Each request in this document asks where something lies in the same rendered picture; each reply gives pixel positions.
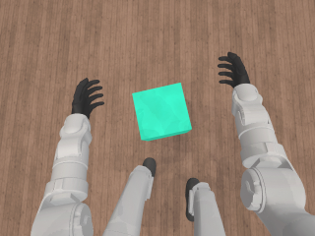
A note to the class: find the robot left hand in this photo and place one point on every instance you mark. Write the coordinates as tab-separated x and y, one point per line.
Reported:
82	100

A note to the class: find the robot right upper arm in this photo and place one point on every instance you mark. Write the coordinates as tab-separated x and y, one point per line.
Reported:
276	195

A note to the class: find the robot left upper arm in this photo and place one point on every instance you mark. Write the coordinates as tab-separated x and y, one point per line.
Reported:
73	219

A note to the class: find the robot right hand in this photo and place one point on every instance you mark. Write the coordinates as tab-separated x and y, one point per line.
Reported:
239	74

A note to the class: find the left robot forearm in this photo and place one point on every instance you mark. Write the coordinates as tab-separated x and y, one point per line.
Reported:
68	183

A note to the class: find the carton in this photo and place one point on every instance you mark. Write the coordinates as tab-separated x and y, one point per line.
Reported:
161	112

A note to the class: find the robot left thigh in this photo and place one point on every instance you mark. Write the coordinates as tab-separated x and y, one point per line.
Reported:
126	219

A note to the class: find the robot left shin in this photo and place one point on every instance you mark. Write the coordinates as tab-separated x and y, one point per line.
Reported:
141	168

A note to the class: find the right robot forearm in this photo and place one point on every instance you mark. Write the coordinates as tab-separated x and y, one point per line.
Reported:
259	144

